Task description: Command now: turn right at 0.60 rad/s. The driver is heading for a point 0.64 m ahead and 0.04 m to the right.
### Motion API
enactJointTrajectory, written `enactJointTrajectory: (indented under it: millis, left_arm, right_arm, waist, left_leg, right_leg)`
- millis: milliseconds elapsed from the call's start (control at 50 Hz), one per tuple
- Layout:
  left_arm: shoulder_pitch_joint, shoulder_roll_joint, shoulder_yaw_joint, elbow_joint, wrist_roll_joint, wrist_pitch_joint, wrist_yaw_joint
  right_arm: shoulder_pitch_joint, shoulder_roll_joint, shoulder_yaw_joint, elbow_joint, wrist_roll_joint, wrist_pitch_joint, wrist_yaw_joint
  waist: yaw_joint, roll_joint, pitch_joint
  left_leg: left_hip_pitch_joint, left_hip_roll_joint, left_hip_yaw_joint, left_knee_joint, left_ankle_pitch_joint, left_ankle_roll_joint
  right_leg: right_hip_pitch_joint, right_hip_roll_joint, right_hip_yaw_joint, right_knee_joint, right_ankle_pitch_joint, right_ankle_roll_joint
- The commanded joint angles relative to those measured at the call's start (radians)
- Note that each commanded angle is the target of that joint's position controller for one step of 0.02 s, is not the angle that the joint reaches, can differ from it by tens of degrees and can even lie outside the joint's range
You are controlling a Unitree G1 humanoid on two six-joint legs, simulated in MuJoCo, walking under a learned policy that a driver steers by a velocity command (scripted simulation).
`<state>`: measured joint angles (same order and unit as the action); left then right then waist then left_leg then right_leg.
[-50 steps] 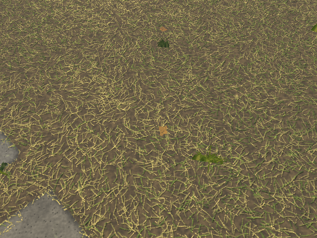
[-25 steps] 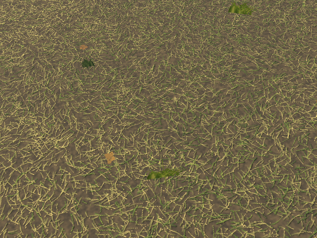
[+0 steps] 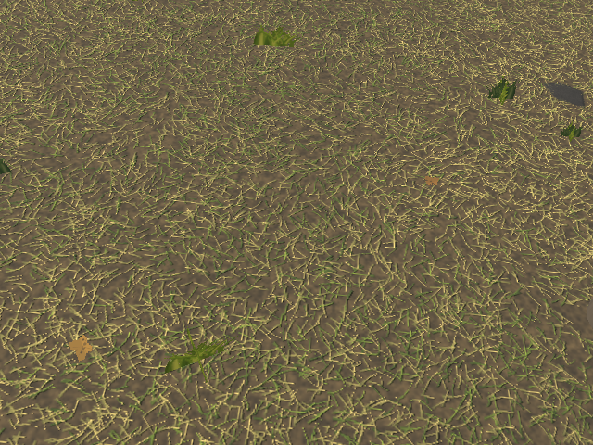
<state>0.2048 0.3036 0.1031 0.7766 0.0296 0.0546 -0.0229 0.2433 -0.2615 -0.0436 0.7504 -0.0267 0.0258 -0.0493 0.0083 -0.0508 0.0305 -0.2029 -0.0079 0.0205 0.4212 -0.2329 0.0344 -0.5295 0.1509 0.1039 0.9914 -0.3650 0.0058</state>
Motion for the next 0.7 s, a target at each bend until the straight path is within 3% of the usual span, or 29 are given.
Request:
enactJointTrajectory:
  millis: [20,100,220,260,280,300,320,340,360,380,400,420,440,500,600,700]
  left_arm:
    - [0.057,0.09,0.02,-0.033,-0.003,0.007,-0.017]
    - [-0.049,0.061,-0.002,-0.08,-0.011,0.015,-0.025]
    - [-0.066,0.057,-0.019,-0.116,-0.031,0.014,-0.027]
    - [-0.049,0.056,-0.022,-0.119,-0.024,0.007,-0.027]
    - [-0.006,0.058,-0.02,-0.106,-0.013,0.0,-0.024]
    - [0.088,0.095,-0.007,-0.068,-0.002,-0.012,-0.016]
    - [0.175,0.23,0.024,-0.069,-0.001,-0.025,-0.011]
    - [0.205,0.268,0.031,-0.08,-0.004,-0.035,-0.012]
    - [0.186,0.204,0.014,-0.062,-0.006,-0.033,-0.006]
    - [0.133,0.154,-0.004,-0.065,-0.015,-0.034,0.002]
    - [0.088,0.132,-0.014,-0.071,-0.018,-0.041,0.011]
    - [0.073,0.111,-0.022,-0.073,-0.018,-0.054,0.02]
    - [0.079,0.092,-0.03,-0.064,-0.017,-0.069,0.02]
    - [0.14,0.095,-0.033,-0.025,-0.019,-0.103,0.012]
    - [0.217,0.097,-0.038,0.024,-0.005,-0.116,0.017]
    - [0.222,0.09,-0.046,0.065,0.0,-0.135,0.03]
  right_arm:
    - [-0.11,-0.111,-0.021,-0.108,-0.001,-0.022,0.003]
    - [0.036,-0.157,-0.041,-0.067,0.002,-0.021,0.004]
    - [0.007,-0.202,-0.059,-0.06,-0.002,-0.014,0.033]
    - [0.004,-0.215,-0.065,-0.057,0.001,-0.012,0.04]
    - [-0.011,-0.21,-0.064,-0.058,0.006,-0.009,0.04]
    - [-0.004,-0.172,-0.055,-0.06,0.0,-0.006,0.041]
    - [-0.055,-0.06,-0.021,-0.125,-0.01,-0.002,0.053]
    - [-0.159,-0.112,-0.027,-0.172,-0.033,0.002,0.047]
    - [-0.185,-0.151,-0.039,-0.172,-0.014,-0.003,0.055]
    - [-0.157,-0.165,-0.044,-0.153,0.005,-0.016,0.068]
    - [-0.118,-0.166,-0.046,-0.125,0.001,-0.029,0.077]
    - [-0.076,-0.16,-0.045,-0.092,-0.016,-0.035,0.082]
    - [-0.039,-0.149,-0.042,-0.064,-0.024,-0.036,0.089]
    - [-0.045,-0.121,-0.035,-0.046,-0.013,-0.031,0.098]
    - [-0.143,-0.108,-0.03,-0.063,-0.003,-0.028,0.105]
    - [-0.209,-0.086,-0.018,-0.092,-0.007,-0.041,0.114]
  waist:
    - [0.032,0.179,-0.021]
    - [-0.053,0.198,-0.038]
    - [-0.056,0.263,-0.067]
    - [-0.039,0.253,-0.087]
    - [-0.005,0.217,-0.088]
    - [0.034,0.092,-0.104]
    - [0.07,-0.238,-0.089]
    - [0.117,-0.186,0.001]
    - [0.094,-0.105,0.071]
    - [0.052,-0.09,0.105]
    - [0.023,-0.091,0.106]
    - [0.01,-0.094,0.089]
    - [0.001,-0.073,0.051]
    - [0.01,-0.032,0.02]
    - [0.056,-0.027,0.084]
    - [0.057,-0.016,0.128]
  left_leg:
    - [0.038,0.216,-0.121,-0.134,0.291,0.147]
    - [0.232,0.273,-0.105,-0.07,0.497,0.178]
    - [0.153,0.294,-0.016,0.004,0.559,0.15]
    - [0.098,0.302,-0.003,0.013,0.278,0.119]
    - [0.004,0.29,0.025,0.061,0.072,0.083]
    - [-0.159,0.244,0.077,0.209,-0.145,0.036]
    - [-0.468,0.093,0.191,0.553,-0.445,-0.04]
    - [-0.611,0.018,0.018,0.639,-0.437,-0.041]
    - [-0.616,0.067,-0.047,0.663,-0.328,-0.032]
    - [-0.588,0.086,-0.048,0.63,-0.207,-0.031]
    - [-0.553,0.094,-0.041,0.589,-0.127,-0.039]
    - [-0.513,0.094,-0.027,0.58,-0.066,-0.048]
    - [-0.482,0.091,-0.014,0.581,-0.018,-0.054]
    - [-0.486,0.094,0.012,0.548,0.042,-0.06]
    - [-0.589,0.085,-0.011,0.475,0.098,-0.046]
    - [-0.561,0.039,-0.014,0.341,0.116,-0.001]
  right_leg:
    - [-0.044,-0.055,-0.039,0.183,-0.012,0.034]
    - [-0.085,-0.096,-0.071,0.013,-0.066,0.065]
    - [0.161,-0.105,-0.173,-0.269,-0.104,0.016]
    - [0.259,-0.093,-0.201,-0.411,-0.045,-0.019]
    - [0.377,-0.076,-0.21,-0.527,0.012,-0.044]
    - [0.552,-0.105,-0.105,-0.615,-0.031,-0.075]
    - [0.668,-0.421,0.386,-0.76,-0.288,-0.182]
    - [0.543,-0.527,0.628,-0.841,-0.283,-0.302]
    - [0.505,-0.489,0.539,-0.841,-0.33,-0.315]
    - [0.464,-0.426,0.443,-0.854,-0.324,-0.281]
    - [0.464,-0.362,0.357,-0.867,-0.224,-0.247]
    - [0.473,-0.321,0.291,-0.864,-0.083,-0.232]
    - [0.496,-0.304,0.233,-0.856,0.063,-0.225]
    - [0.548,-0.308,0.148,-0.854,0.267,-0.22]
    - [0.596,-0.342,0.085,-0.897,0.244,-0.216]
    - [0.617,-0.369,-0.03,-0.884,0.456,-0.197]
